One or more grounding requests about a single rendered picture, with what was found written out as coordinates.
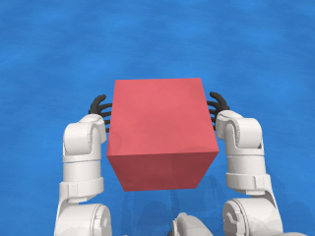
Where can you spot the carton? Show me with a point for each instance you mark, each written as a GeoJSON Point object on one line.
{"type": "Point", "coordinates": [161, 135]}

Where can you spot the robot right hand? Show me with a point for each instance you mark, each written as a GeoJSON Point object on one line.
{"type": "Point", "coordinates": [220, 106]}

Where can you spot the robot left hand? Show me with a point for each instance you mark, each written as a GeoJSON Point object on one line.
{"type": "Point", "coordinates": [96, 109]}

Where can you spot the robot left forearm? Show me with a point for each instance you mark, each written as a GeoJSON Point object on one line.
{"type": "Point", "coordinates": [81, 155]}

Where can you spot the robot left upper arm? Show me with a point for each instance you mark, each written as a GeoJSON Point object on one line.
{"type": "Point", "coordinates": [84, 220]}

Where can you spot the robot right forearm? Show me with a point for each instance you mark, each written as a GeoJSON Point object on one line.
{"type": "Point", "coordinates": [244, 148]}

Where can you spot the right robot thigh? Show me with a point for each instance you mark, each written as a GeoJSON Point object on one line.
{"type": "Point", "coordinates": [189, 225]}

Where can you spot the robot right upper arm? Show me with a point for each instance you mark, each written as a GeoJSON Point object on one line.
{"type": "Point", "coordinates": [252, 217]}

